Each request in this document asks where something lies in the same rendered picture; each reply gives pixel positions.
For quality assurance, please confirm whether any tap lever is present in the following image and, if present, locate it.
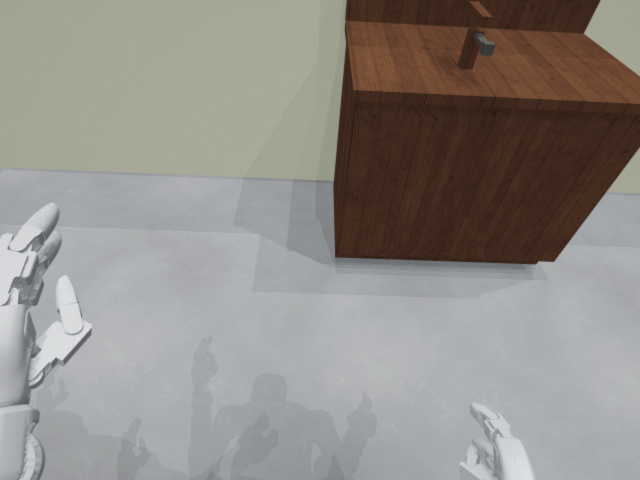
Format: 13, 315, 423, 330
473, 33, 496, 56

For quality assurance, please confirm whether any robot left forearm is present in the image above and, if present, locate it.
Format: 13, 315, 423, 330
0, 404, 45, 480

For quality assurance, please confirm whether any robot left hand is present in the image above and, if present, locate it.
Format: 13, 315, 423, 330
0, 203, 92, 407

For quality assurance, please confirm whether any counter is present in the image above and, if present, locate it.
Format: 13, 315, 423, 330
333, 0, 640, 264

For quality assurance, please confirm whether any robot right hand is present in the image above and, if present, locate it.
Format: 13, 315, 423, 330
460, 402, 536, 480

